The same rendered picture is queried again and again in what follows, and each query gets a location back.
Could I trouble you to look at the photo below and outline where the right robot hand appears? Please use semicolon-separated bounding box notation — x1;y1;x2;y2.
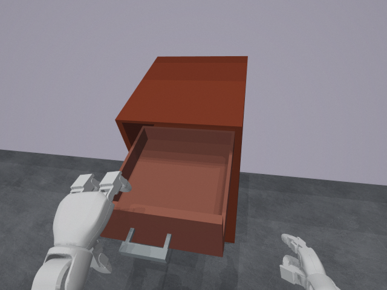
280;234;326;290

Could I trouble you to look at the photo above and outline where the robot left forearm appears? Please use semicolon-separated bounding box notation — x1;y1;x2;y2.
31;245;93;290

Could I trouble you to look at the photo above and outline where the robot right forearm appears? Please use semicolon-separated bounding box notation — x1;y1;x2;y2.
305;273;341;290

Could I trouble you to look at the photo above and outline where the cabinet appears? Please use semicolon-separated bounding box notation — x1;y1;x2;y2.
115;56;248;243

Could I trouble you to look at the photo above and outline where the handle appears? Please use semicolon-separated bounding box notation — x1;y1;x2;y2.
119;228;172;263

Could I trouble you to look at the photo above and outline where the drawer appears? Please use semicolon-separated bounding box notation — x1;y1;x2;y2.
100;126;235;257

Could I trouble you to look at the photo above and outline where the left robot hand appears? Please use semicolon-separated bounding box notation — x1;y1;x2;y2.
53;171;132;274

